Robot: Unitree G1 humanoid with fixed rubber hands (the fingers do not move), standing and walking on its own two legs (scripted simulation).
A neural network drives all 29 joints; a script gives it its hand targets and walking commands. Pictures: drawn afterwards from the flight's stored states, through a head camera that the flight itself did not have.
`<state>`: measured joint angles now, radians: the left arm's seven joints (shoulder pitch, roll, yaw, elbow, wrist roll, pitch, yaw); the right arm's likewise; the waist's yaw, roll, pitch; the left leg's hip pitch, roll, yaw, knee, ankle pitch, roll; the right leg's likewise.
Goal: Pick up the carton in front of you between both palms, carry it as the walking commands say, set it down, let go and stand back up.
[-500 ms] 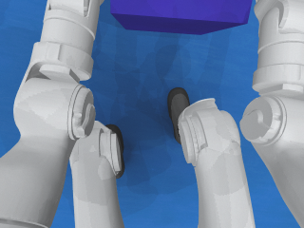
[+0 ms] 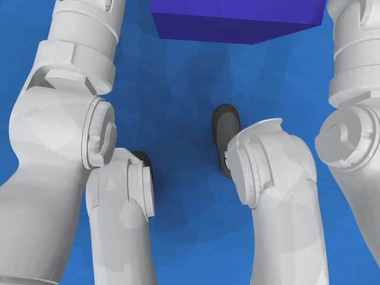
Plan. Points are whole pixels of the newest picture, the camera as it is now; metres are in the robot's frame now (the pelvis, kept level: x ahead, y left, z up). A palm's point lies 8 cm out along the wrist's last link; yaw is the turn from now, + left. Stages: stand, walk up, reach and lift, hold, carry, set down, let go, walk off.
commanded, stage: set down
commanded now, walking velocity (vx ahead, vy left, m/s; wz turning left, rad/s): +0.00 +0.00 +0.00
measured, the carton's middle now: out of the picture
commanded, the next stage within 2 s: let go in 1.86 s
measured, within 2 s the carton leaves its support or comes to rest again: rests again in 0.12 s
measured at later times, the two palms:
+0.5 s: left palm out of the picture +0.58 +0.00 -0.20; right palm out of the picture +0.50 -0.30 -0.18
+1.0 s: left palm out of the picture +0.62 +0.02 -0.15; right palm out of the picture +0.51 -0.33 -0.15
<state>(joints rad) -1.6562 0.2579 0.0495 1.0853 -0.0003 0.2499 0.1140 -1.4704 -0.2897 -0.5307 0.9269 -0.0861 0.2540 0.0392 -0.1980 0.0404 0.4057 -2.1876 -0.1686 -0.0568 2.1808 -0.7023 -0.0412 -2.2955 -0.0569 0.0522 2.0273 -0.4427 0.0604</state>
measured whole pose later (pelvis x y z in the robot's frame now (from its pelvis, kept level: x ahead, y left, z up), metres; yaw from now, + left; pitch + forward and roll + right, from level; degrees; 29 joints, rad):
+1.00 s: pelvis -0.01 -0.01 +0.00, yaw -1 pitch +37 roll -2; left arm -1.71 0.44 -0.12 1.02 -0.16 0.22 0.09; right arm -1.52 -0.36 -0.43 1.00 0.12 0.12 -0.07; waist -0.19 0.03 0.47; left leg -2.13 -0.13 -0.08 2.19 -0.71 -0.07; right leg -2.26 -0.04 0.01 2.03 -0.42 0.02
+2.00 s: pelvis +0.03 -0.02 +0.24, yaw -1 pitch +47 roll +2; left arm -1.37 0.31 0.23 0.95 0.10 0.30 0.01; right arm -1.13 -0.23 -0.49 0.73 -0.06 0.26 0.03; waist -0.18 0.05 -0.01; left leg -1.59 -0.06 -0.05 1.19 -0.42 -0.03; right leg -1.69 -0.02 0.03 1.08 -0.21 0.02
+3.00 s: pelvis +0.13 +0.00 +0.38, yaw -4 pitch +0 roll -1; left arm 0.19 0.20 0.06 0.46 0.02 0.06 -0.03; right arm 0.22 -0.22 -0.04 0.41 0.01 0.08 0.08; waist -0.01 0.03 0.07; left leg -0.12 -0.01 -0.04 0.46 -0.35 0.02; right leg -0.24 0.00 0.04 0.41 -0.18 0.04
